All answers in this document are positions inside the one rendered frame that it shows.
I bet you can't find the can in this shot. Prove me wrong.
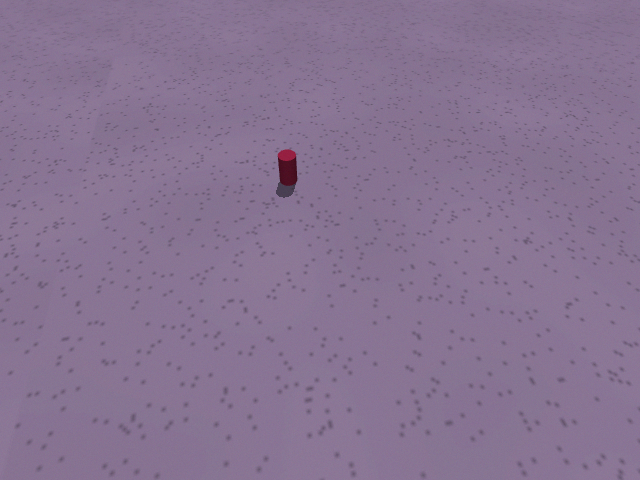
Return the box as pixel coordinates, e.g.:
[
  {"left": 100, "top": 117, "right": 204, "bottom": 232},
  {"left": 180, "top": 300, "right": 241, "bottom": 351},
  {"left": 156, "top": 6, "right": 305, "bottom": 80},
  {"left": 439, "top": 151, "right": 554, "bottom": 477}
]
[{"left": 278, "top": 150, "right": 297, "bottom": 186}]

